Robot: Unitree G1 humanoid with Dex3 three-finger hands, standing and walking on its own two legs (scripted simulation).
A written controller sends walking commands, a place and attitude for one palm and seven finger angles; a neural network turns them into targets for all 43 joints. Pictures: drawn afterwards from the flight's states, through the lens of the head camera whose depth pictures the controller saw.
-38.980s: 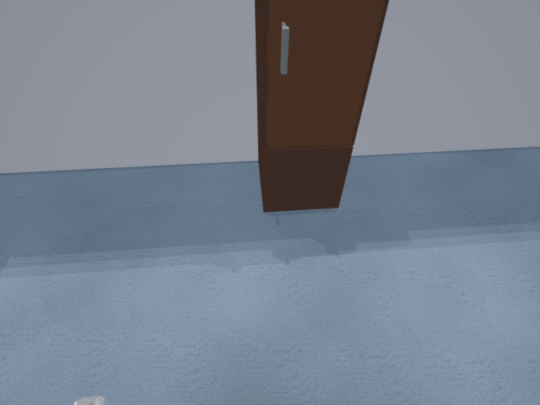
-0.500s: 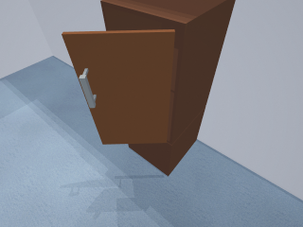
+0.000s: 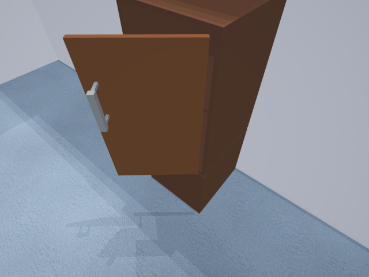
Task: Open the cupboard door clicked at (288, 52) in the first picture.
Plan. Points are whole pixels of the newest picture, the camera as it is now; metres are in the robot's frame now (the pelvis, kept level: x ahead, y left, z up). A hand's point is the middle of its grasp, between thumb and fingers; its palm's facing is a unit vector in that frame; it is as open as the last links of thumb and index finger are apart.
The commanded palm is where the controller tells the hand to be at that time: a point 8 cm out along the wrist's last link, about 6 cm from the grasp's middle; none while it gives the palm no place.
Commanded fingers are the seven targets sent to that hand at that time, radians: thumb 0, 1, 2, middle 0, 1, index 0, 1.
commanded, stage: look again from close up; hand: left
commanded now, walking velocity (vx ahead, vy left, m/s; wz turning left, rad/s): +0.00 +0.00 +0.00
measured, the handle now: (99, 107) +0.53 +0.28 +0.06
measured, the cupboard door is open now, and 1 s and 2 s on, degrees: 40 40 40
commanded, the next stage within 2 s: come to a stop and stand still in 0.16 s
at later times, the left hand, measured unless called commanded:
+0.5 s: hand out of the picture -0.01 +0.14 -0.17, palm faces +0.04 -0.98 -0.17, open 7.4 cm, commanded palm none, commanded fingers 0.00 0.90 0.90 -0.20 -0.30 -0.20 -0.30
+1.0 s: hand out of the picture +0.03 +0.18 -0.17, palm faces +0.05 -0.97 -0.26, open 7.4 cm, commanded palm none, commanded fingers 0.00 0.90 0.90 -0.20 -0.30 -0.20 -0.30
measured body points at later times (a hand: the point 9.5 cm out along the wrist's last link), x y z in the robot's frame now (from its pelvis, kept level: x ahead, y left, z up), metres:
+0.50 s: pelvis +0.01 -0.01 +0.00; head +0.02 -0.02 +0.45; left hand -0.01 +0.19 -0.16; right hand +0.00 -0.22 -0.17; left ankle -0.01 +0.08 -0.74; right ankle +0.00 -0.09 -0.74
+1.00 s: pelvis +0.00 -0.01 +0.00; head -0.02 -0.02 +0.44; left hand +0.02 +0.24 -0.15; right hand +0.04 -0.26 -0.16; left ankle -0.01 +0.08 -0.74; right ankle +0.00 -0.09 -0.74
